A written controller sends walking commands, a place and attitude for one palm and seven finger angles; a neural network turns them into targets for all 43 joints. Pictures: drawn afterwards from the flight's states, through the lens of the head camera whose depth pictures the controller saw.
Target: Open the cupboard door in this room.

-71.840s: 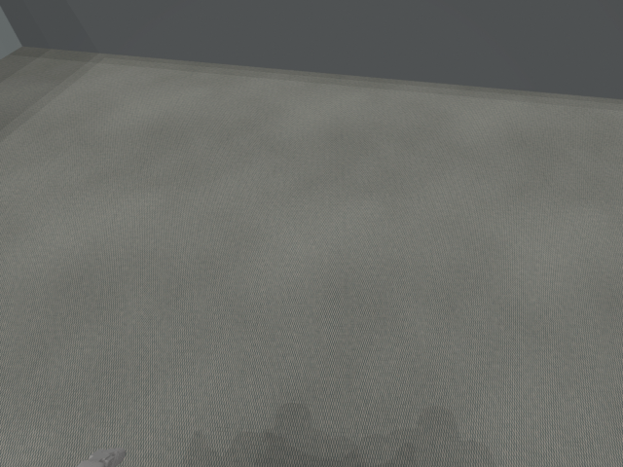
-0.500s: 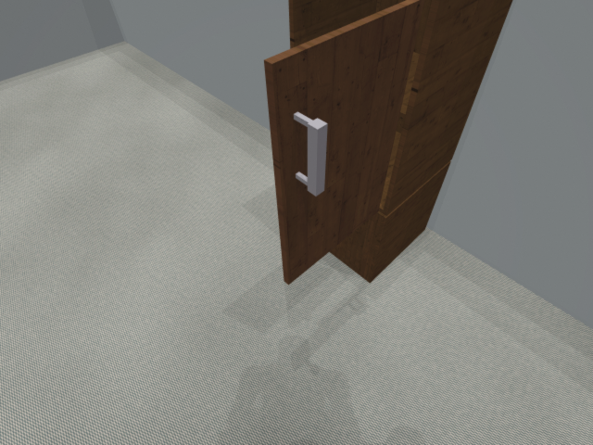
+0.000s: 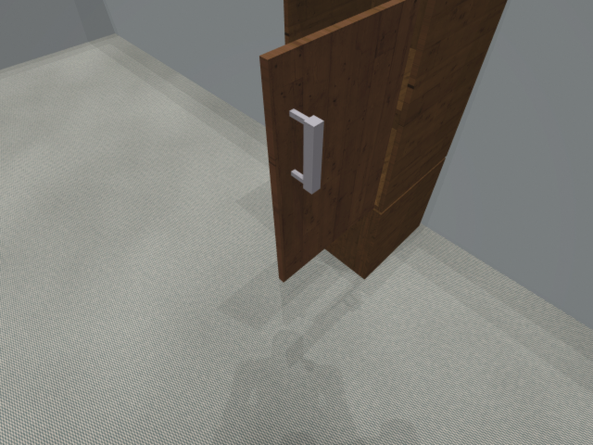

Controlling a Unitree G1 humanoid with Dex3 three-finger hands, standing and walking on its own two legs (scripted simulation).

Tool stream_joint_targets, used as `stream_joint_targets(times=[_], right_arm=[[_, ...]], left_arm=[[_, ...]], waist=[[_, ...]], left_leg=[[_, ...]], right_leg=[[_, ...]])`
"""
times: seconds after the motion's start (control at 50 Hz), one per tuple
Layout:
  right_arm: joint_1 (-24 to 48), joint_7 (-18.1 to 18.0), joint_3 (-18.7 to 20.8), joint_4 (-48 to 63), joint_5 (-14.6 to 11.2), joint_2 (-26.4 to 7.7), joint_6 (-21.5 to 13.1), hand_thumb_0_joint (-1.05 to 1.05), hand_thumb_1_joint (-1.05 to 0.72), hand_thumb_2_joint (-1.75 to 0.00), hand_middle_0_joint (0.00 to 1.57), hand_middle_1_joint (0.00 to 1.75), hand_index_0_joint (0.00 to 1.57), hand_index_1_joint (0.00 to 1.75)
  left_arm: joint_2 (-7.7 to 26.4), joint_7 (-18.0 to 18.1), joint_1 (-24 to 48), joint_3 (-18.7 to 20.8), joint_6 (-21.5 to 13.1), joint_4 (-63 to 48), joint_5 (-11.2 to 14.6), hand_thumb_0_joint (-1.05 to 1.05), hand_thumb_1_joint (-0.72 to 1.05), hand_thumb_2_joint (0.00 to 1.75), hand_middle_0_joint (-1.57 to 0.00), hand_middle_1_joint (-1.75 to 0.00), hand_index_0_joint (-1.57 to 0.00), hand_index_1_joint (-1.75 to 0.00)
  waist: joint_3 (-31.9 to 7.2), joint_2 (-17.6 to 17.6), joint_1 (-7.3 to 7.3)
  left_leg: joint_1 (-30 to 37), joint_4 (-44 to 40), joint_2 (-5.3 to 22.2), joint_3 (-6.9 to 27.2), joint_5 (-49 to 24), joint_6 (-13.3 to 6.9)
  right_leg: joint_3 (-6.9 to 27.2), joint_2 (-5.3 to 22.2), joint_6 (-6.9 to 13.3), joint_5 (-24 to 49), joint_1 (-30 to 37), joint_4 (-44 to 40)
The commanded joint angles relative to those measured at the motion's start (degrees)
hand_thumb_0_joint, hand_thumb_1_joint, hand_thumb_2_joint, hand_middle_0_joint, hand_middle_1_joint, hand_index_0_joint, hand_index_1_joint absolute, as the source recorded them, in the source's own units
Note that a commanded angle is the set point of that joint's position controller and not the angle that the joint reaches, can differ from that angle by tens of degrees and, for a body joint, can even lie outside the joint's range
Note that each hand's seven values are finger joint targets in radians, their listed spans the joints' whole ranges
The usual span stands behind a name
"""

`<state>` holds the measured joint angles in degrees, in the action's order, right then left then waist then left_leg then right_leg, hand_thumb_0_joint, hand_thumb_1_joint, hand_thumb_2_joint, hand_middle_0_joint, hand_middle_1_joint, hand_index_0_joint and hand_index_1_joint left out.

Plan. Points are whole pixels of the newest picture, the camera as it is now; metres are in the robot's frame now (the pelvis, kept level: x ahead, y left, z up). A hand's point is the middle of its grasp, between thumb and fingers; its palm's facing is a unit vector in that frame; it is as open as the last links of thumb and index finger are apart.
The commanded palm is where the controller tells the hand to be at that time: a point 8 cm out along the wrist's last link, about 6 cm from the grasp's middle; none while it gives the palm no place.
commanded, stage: look to check the result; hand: left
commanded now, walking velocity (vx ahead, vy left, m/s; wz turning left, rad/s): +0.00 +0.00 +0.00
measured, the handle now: (304, 152) +0.57 +0.01 +0.08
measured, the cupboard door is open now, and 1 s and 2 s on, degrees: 89 89 89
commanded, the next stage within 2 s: stand and wait in 0.38 s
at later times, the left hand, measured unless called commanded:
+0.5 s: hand out of the picture +0.00 +0.16 -0.17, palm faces +0.03 -0.98 -0.20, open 7.3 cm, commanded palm none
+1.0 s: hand out of the picture +0.02 +0.16 -0.17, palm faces +0.02 -0.98 -0.20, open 7.3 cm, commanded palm none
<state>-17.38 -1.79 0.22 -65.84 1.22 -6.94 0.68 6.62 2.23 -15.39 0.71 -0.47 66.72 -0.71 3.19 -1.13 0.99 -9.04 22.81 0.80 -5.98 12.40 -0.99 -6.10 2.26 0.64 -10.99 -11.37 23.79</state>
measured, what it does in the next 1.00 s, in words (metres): stands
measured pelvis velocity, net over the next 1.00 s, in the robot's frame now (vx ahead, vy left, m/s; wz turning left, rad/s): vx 0.02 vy -0.01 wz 0.01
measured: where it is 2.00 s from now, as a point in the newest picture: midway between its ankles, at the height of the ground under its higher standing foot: outside the picture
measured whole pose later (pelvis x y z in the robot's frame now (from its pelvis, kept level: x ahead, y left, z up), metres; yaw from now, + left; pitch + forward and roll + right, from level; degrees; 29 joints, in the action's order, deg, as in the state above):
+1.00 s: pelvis +0.02 -0.01 +0.00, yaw +0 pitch -1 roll +0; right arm -15.1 -1.9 -0.2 -66.4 1.1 -7.8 0.3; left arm 7.8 2.1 -14.2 0.5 -0.9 66.8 -0.6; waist 3.3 -1.1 0.8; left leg -7.2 20.8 1.3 -5.4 12.6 -0.2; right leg -6.6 1.6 1.1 -11.5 -9.4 21.9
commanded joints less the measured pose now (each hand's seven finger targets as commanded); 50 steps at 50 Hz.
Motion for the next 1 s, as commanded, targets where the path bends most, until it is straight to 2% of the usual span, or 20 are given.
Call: stream_joint_targets(times=[0.0, 0.06, 0.24, 0.28, 0.36, 0.44, 0.56, 0.82, 0.9, 0.98], right_arm=[[-4.76, -0.27, 0.66, 1.01, 0.07, -4.35, -0.72, 0.00, -0.90, -0.90, 0.20, 0.30, 0.20, 0.30], [-4.42, -0.27, 0.65, 0.93, 0.06, -4.40, -0.65, 0.00, -0.90, -0.90, 0.20, 0.30, 0.20, 0.30], [-3.92, -0.30, 0.71, 1.07, -0.01, -4.91, -0.79, 0.00, -0.90, -0.90, 0.20, 0.30, 0.20, 0.30], [-3.78, -0.30, 0.59, 0.80, 0.05, -4.81, -0.81, 0.00, -0.90, -0.90, 0.20, 0.30, 0.20, 0.30], [-3.50, -0.27, 0.57, 0.78, 0.05, -4.86, -0.72, 0.00, -0.90, -0.90, 0.20, 0.30, 0.20, 0.30], [-3.40, -0.32, 0.64, 0.88, -0.03, -5.22, -0.84, 0.00, -0.90, -0.90, 0.20, 0.30, 0.20, 0.30], [-3.16, -0.24, 0.52, 0.49, 0.06, -5.07, -0.70, 0.00, -0.90, -0.90, 0.20, 0.30, 0.20, 0.30], [-2.61, -0.39, 0.43, 0.35, -0.01, -5.66, -1.00, 0.00, -0.90, -0.90, 0.20, 0.30, 0.20, 0.30], [-2.43, -0.39, 0.42, 0.27, 0.05, -5.71, -0.91, 0.00, -0.90, -0.90, 0.20, 0.30, 0.20, 0.30], [-2.29, -0.44, 0.38, 0.35, -0.01, -5.85, -1.10, 0.00, -0.90, -0.90, 0.20, 0.30, 0.20, 0.30]], left_arm=[[6.08, 0.11, -3.48, 1.14, -0.65, -1.46, 0.24, 0.00, 0.90, 0.90, -0.20, -0.30, -0.20, -0.30], [6.09, 0.14, -3.37, 1.07, -0.64, -1.32, 0.20, 0.00, 0.90, 0.90, -0.20, -0.30, -0.20, -0.30], [6.28, 0.15, -3.40, 1.13, -0.88, -1.52, 0.19, 0.00, 0.90, 0.90, -0.20, -0.30, -0.20, -0.30], [6.32, 0.09, -3.08, 1.01, -0.85, -1.52, 0.25, 0.00, 0.90, 0.90, -0.20, -0.30, -0.20, -0.30], [6.53, 0.07, -2.96, 1.03, -0.79, -1.43, 0.24, 0.00, 0.90, 0.90, -0.20, -0.30, -0.20, -0.30], [6.80, 0.08, -3.03, 1.15, -0.95, -1.67, 0.26, 0.00, 0.90, 0.90, -0.20, -0.30, -0.20, -0.30], [7.06, 0.05, -2.49, 1.02, -0.88, -1.59, 0.32, 0.00, 0.90, 0.90, -0.20, -0.30, -0.20, -0.30], [7.26, -0.04, -2.47, 0.96, -1.02, -1.42, 0.36, 0.00, 0.90, 0.90, -0.20, -0.30, -0.20, -0.30], [7.14, -0.05, -2.36, 0.88, -0.96, -1.32, 0.36, 0.00, 0.90, 0.90, -0.20, -0.30, -0.20, -0.30], [7.22, -0.05, -2.31, 0.96, -1.07, -1.40, 0.35, 0.00, 0.90, 0.90, -0.20, -0.30, -0.20, -0.30]], waist=[[1.03, 0.46, -0.29], [1.75, 0.32, -0.22], [0.74, 1.12, -0.36], [1.11, 0.42, -0.24], [2.09, 1.17, -0.34], [0.53, 1.27, -0.46], [1.43, 0.83, -0.32], [0.03, 0.45, -0.45], [0.96, 0.56, -0.50], [-0.45, 0.15, -0.47]], left_leg=[[-2.24, -5.48, 5.34, 5.81, -1.97, -0.68], [-2.51, -5.56, 5.42, 5.77, -1.56, -0.59], [-1.37, -5.46, 5.52, 5.79, -3.66, -0.66], [-1.51, -5.71, 5.62, 5.78, -3.67, -0.51], [-2.00, -5.82, 5.44, 5.74, -2.79, -0.50], [-1.15, -5.51, 5.52, 5.85, -4.17, -0.55], [-1.49, -5.76, 5.36, 5.79, -3.37, -0.37], [-0.14, -5.97, 5.79, 5.87, -6.19, -0.36], [-0.51, -6.14, 5.72, 5.85, -5.48, -0.33], [0.19, -6.04, 5.92, 5.98, -6.98, -0.36]], right_leg=[[5.89, 4.84, 1.53, 0.89, 0.35, -5.39], [5.83, 4.76, 1.51, 0.50, -0.03, -5.53], [5.82, 4.78, 1.51, 2.57, 0.83, -5.64], [5.86, 4.81, 1.44, 2.63, 0.90, -5.59], [5.90, 4.91, 1.46, 1.44, 0.63, -6.14], [5.69, 4.88, 1.54, 2.82, 1.58, -5.98], [5.90, 5.06, 1.58, 1.73, 1.43, -6.58], [5.63, 5.12, 1.60, 5.02, 2.59, -6.11], [5.72, 5.05, 1.56, 4.14, 2.22, -6.35], [5.61, 5.06, 1.50, 5.64, 3.11, -6.05]])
